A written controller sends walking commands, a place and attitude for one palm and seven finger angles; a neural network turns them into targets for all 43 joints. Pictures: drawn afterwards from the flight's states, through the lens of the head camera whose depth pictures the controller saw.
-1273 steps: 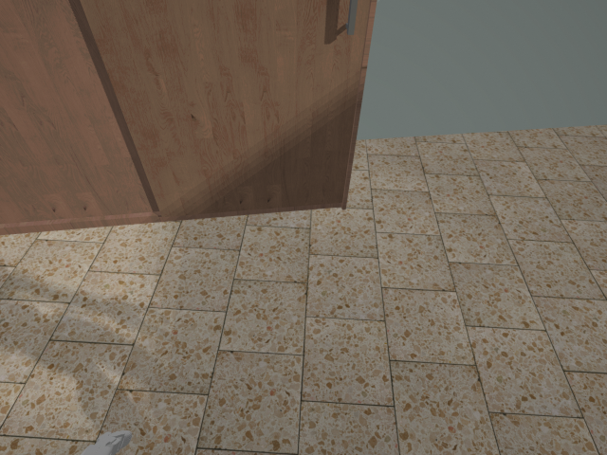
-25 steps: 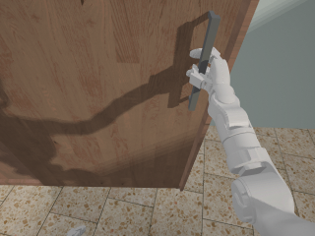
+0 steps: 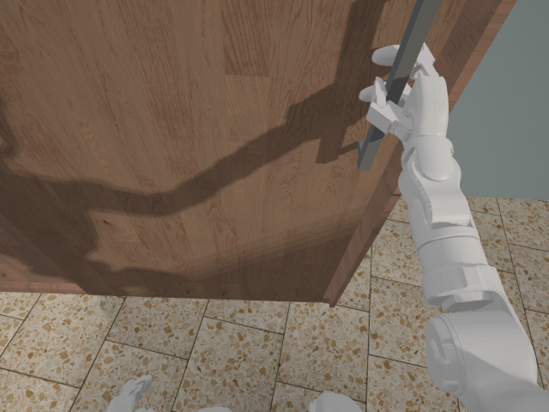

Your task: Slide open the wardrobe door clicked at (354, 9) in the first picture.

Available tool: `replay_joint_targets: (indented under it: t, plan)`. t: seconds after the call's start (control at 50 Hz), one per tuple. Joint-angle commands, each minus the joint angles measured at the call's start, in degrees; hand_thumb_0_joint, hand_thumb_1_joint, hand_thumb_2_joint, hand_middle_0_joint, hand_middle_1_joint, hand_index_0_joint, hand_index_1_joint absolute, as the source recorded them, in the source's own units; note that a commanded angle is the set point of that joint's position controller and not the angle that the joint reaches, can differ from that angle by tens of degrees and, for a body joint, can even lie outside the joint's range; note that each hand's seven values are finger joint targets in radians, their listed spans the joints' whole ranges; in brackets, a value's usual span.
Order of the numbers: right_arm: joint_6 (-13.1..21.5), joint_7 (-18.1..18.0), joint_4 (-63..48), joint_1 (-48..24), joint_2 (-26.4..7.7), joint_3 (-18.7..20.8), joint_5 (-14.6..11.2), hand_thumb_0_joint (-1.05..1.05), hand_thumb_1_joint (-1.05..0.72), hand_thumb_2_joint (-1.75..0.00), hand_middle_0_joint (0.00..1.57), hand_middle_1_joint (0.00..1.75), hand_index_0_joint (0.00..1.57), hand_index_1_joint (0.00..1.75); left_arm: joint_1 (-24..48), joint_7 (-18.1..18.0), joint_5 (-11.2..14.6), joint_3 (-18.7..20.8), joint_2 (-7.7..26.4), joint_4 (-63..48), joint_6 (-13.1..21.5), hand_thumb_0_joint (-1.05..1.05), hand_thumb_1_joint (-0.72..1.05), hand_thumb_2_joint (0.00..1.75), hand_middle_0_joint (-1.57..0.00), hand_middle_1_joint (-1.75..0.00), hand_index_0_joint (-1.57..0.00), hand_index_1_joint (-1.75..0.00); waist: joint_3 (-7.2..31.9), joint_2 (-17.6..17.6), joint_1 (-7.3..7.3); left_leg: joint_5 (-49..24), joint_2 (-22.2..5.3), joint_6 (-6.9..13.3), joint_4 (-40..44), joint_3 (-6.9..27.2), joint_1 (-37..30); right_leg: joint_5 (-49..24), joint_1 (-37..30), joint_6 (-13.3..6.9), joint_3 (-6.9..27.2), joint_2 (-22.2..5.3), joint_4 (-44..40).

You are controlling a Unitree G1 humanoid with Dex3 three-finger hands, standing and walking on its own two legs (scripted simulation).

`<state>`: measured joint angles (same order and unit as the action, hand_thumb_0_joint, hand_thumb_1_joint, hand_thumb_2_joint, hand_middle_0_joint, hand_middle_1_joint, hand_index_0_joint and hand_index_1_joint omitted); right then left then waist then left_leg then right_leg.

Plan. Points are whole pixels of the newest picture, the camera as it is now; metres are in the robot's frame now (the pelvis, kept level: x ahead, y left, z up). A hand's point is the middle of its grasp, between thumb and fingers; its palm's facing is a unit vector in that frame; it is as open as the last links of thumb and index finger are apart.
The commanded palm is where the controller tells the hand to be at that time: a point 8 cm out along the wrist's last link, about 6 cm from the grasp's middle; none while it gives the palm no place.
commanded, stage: step sideways, sliding the door along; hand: right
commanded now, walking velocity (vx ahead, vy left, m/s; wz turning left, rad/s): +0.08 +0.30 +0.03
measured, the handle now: (388, 87) +0.50 -0.11 +0.20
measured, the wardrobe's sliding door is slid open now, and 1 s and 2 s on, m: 0.04 0.18 0.63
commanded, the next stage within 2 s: none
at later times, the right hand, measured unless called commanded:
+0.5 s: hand (352, 108) +0.46 -0.06 +0.20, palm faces +0.18 +0.98 -0.05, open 5.8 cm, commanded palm +0.44 -0.03 +0.19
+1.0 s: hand (259, 101) +0.46 +0.06 +0.20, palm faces +0.34 +0.94 -0.04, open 6.5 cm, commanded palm +0.42 +0.09 +0.19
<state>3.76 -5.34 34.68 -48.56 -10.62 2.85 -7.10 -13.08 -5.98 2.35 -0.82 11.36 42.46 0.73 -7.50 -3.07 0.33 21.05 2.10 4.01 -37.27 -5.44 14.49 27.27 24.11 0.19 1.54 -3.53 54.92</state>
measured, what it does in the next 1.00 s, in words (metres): steps to the left: left foot, then right foot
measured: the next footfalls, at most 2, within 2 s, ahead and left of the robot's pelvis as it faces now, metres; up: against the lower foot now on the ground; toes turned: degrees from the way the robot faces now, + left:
left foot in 0.56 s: +0.15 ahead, +0.33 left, +0.00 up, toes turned +1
right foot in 0.74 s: +0.10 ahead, +0.05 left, +0.00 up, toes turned -16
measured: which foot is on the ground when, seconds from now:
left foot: down 0.00-0.18, up 0.20-0.54, down 0.56-0.74, up 0.76-1.00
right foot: down 0.00-0.56, up 0.58-0.72, down 0.74-1.00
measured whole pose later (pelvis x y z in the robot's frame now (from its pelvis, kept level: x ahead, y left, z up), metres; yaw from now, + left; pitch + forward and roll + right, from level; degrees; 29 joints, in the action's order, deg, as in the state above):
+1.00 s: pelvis +0.10 +0.28 +0.01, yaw -4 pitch -4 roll +3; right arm 4.8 -7.9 -1.5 -27.2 -10.9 6.3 -4.8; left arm -6.8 1.1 1.8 1.4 10.4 32.1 7.4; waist -17.0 -4.0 -8.9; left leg 20.4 -1.4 -1.6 -45.6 -2.2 21.8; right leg 16.4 8.6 9.2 -5.8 -17.5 31.2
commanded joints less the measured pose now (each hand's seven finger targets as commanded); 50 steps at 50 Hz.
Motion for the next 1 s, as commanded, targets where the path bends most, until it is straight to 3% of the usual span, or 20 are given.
replay_joint_targets:
  t: [0.0, 0.1, 0.12, 0.14, 0.16, 0.18, 0.26, 0.32, 0.38, 0.48, 0.52, 0.56, 0.58, 0.6, 0.64, 0.68, 0.72, 0.74, 0.82, 0.98]
  plan:
    - [7.37, 2.13, -22.34, -33.33, 0.03, -5.92, 2.45, 0.0, -0.9, -0.9, 0.45, 1.4, 0.45, 1.4, 7.24, -0.3, -0.88, 2.71, 5.59, -8.25, 4.36, 0.0, 0.9, 0.9, -0.2, -0.3, -0.2, -0.3, 17.68, 7.23, -0.06, -38.64, -17.83, 9.19, 12.67, 19.98, -17.93, 1.38, 8.75, 0.33, -1.98, 0.74, 9.43]
    - [10.12, 2.61, -31.82, -32.33, 5.04, -11.63, 2.93, 0.0, -0.9, -0.9, 0.45, 1.4, 0.45, 1.4, 7.49, -0.71, -1.5, 3.48, 4.81, -10.21, 4.14, 0.0, 0.9, 0.9, -0.2, -0.3, -0.2, -0.3, 26.28, 10.18, 1.16, -57.18, -10.97, 1.3, -1.56, 6.27, -16.92, -18.75, -13.27, 0.23, -9.63, 0.3, -26.34]
    - [10.41, 2.75, -32.27, -31.73, 5.88, -13.35, 2.47, 0.0, -0.9, -0.9, 0.45, 1.4, 0.45, 1.4, 6.77, -0.65, -1.17, 4.39, 6.35, -9.95, 4.17, 0.0, 0.9, 0.9, -0.2, -0.3, -0.2, -0.3, 28.15, 7.77, 3.12, -49.17, -9.65, -2.32, -11.07, 4.26, -4.37, -32.53, -28.96, -2.52, -4.09, -5.95, -32.74]
    - [10.54, 3.35, -34.13, -31.36, 9.06, -15.88, 1.48, 0.0, -0.9, -0.9, 0.45, 1.4, 0.45, 1.4, 5.58, 0.28, -0.89, 5.73, 8.86, -10.86, 4.36, 0.0, 0.9, 0.9, -0.2, -0.3, -0.2, -0.3, 32.12, -5.78, 3.71, -14.28, -2.81, -6.41, -27.71, 4.8, 16.81, -66.45, -47.02, -11.03, 15.52, -22.32, -29.58]
    - [10.97, 3.86, -36.9, -33.39, 10.63, -17.05, 0.82, 0.0, -0.9, -0.9, 0.45, 1.4, 0.45, 1.4, 5.86, 2.39, -0.74, 5.59, 8.43, -10.95, 4.87, 0.0, 0.9, 0.9, -0.2, -0.3, -0.2, -0.3, 37.07, -6.75, 2.88, 12.71, -2.59, -4.09, -39.68, 12.95, 23.53, -83.66, -54.18, -15.65, 22.56, -31.58, -22.53]
    - [11.02, 3.8, -35.9, -35.51, 9.5, -15.37, 1.49, 0.0, -0.9, -0.9, 0.45, 1.4, 0.45, 1.4, 7.37, 4.57, -0.45, 5.78, 9.21, -11.14, 5.23, 0.0, 0.9, 0.9, -0.2, -0.3, -0.2, -0.3, 33.76, -0.27, 3.32, 12.02, -4.13, -1.47, -42.62, 17.14, 26.43, -76.75, -51.9, -15.64, 18.66, -32.18, -21.82]
    - [8.98, 4.97, -38.81, -33.96, 9.91, -16.83, 2.24, 0.0, -0.9, -0.9, 0.45, 1.4, 0.45, 1.4, 10.06, 5.42, -0.44, 6.78, 9.23, -11.29, 4.44, 0.0, 0.9, 0.9, -0.2, -0.3, -0.2, -0.3, 26.26, 0.45, 2.69, 4.66, -7.6, -4.05, -31.38, 11.44, 24.41, -53.75, -37.85, -10.42, 7.24, -25.69, -24.75]
    - [7.55, 5.34, -39.45, -32.44, 8.4, -15.78, 3.11, 0.0, -0.9, -0.9, 0.45, 1.4, 0.45, 1.4, 10.59, 5.03, -0.13, 6.85, 9.3, -12.92, 4.61, 0.0, 0.9, 0.9, -0.2, -0.3, -0.2, -0.3, 26.67, -7.33, 2.52, -3.48, -6.49, -5.76, -23.99, 4.7, 16.19, -47.16, -31.4, -7.48, -2.41, -19.85, -27.01]
    - [7.3, 5.38, -39.49, -29.83, 8.39, -16.14, 2.27, 0.0, -0.9, -0.9, 0.45, 1.4, 0.45, 1.4, 10.82, 5.06, 0.17, 5.99, 8.45, -14.53, 4.92, 0.0, 0.9, 0.9, -0.2, -0.3, -0.2, -0.3, 25.43, -15.86, 2.52, -2.69, -5.54, -6.56, -15.68, 0.61, 10.86, -49.54, -28.69, -6.5, -5.7, -18.22, -26.71]
    - [8.31, 4.07, -41.43, -23.51, 4.53, -13.36, 1.98, 0.0, -0.9, -0.9, 0.45, 1.4, 0.45, 1.4, 10.54, 4.83, 0.97, 4.99, 6.92, -15.45, 6.19, 0.0, 0.9, 0.9, -0.2, -0.3, -0.2, -0.3, 25.9, -17.03, 1.81, -6.3, -1.7, -6.19, 1.58, -2.21, 1.55, -54.45, -30.45, -2.55, -5.71, -16.79, -17.69]
    - [8.42, 3.33, -43.18, -20.04, 0.93, -11.09, 2.97, 0.0, -0.9, -0.9, 0.45, 1.4, 0.45, 1.4, 9.91, 4.59, 2.06, 4.28, 5.85, -14.86, 6.81, 0.0, 0.9, 0.9, -0.2, -0.3, -0.2, -0.3, 26.78, -6.64, 1.19, -32.64, -3.67, -5.7, 13.62, -0.66, -7.29, -43.83, -25.84, -4.1, -7.27, -10.13, -9.14]
    - [7.99, 2.73, -43.54, -13.81, -4.19, -8.14, 4.19, 0.0, -0.9, -0.9, 0.45, 1.4, 0.45, 1.4, 12.3, 3.34, 1.14, 3.31, 2.73, -15.54, 7.22, 0.0, 0.9, 0.9, -0.2, -0.3, -0.2, -0.3, 26.1, 15.83, -0.56, -81.64, -19.22, 0.73, 8.24, 14.12, -21.23, 8.24, -0.79, 0.29, -6.79, 0.36, 6.47]
    - [7.94, 2.44, -47.13, -10.76, -6.02, -5.88, 4.03, 0.0, -0.9, -0.9, 0.45, 1.4, 0.45, 1.4, 12.32, 2.55, 0.9, 3.62, 3.33, -15.26, 7.24, 0.0, 0.9, 0.9, -0.2, -0.3, -0.2, -0.3, 28.3, 23.17, -2.28, -87.52, -21.04, 2.48, 5.14, 15.59, -24.14, 15.01, 2.58, 2.51, -3.51, 1.19, 12.0]
    - [8.33, 2.54, -50.88, -10.98, -5.39, -6.21, 3.45, 0.0, -0.9, -0.9, 0.45, 1.4, 0.45, 1.4, 12.59, 2.13, 0.67, 3.83, 3.52, -15.79, 7.17, 0.0, 0.9, 0.9, -0.2, -0.3, -0.2, -0.3, 27.21, 27.93, -2.24, -82.65, -20.93, 3.64, 3.92, 16.96, -22.21, 14.44, 2.47, 1.66, -1.54, -0.28, 13.44]
    - [9.14, 1.33, -55.98, -10.03, -0.21, -9.03, 2.53, 0.0, -0.9, -0.9, 0.45, 1.4, 0.45, 1.4, 12.67, 1.96, 1.09, 1.76, 2.85, -13.71, 7.73, 0.0, 0.9, 0.9, -0.2, -0.3, -0.2, -0.3, 26.49, 17.91, 0.66, -77.52, -17.91, 3.38, 0.13, 10.43, -26.65, 6.73, 2.63, 1.1, -1.84, -1.67, -8.35]
    - [11.39, 1.01, -59.25, -8.59, -0.11, -8.99, 2.36, 0.0, -0.9, -0.9, 0.45, 1.4, 0.45, 1.4, 11.72, 2.24, 0.76, 2.76, 4.39, -14.08, 6.42, 0.0, 0.9, 0.9, -0.2, -0.3, -0.2, -0.3, 28.41, 14.37, 2.33, -64.9, -12.91, -0.36, -6.49, 3.98, -18.04, -21.17, -14.29, 1.74, -6.06, -5.19, -27.91]
    - [11.92, 1.97, -62.56, -8.15, 1.74, -11.09, 1.69, 0.0, -0.9, -0.9, 0.45, 1.4, 0.45, 1.4, 12.09, 3.45, 0.53, 6.07, 8.82, -16.4, 5.56, 0.0, 0.9, 0.9, -0.2, -0.3, -0.2, -0.3, 31.85, -4.44, 1.39, -0.18, -4.07, -5.59, -20.91, 3.8, 15.95, -88.21, -47.4, -8.85, 13.27, -26.28, -26.78]
    - [12.1, 2.69, -59.58, -8.37, 3.97, -11.31, 2.95, 0.0, -0.9, -0.9, 0.45, 1.4, 0.45, 1.4, 9.96, 5.96, 0.28, 6.34, 8.6, -16.38, 5.91, 0.0, 0.9, 0.9, -0.2, -0.3, -0.2, -0.3, 35.55, -3.12, 0.22, 16.59, -4.26, -4.47, -26.02, 8.57, 18.03, -94.78, -50.09, -12.15, 11.13, -28.97, -21.75]
    - [11.31, 2.84, -61.38, -12.46, 4.59, -12.85, 4.19, 0.0, -0.9, -0.9, 0.45, 1.4, 0.45, 1.4, 10.06, 7.44, -0.17, 6.13, 7.94, -16.57, 8.32, 0.0, 0.9, 0.9, -0.2, -0.3, -0.2, -0.3, 26.45, -16.69, 1.3, 6.74, -6.21, -4.87, -21.46, 7.83, 19.05, -71.64, -42.58, -8.99, -0.03, -24.26, -24.42]
    - [9.85, 2.67, -57.75, -1.13, 1.19, -10.07, 3.87, 0.0, -0.9, -0.9, 0.45, 1.4, 0.45, 1.4, 10.6, 6.74, 0.46, 4.61, 6.51, -18.64, 10.13, 0.0, 0.9, 0.9, -0.2, -0.3, -0.2, -0.3, 22.37, -13.81, 0.78, -9.57, -1.5, -6.22, 1.7, -0.12, -0.5, -53.54, -29.67, -3.79, -9.26, -18.56, -19.46]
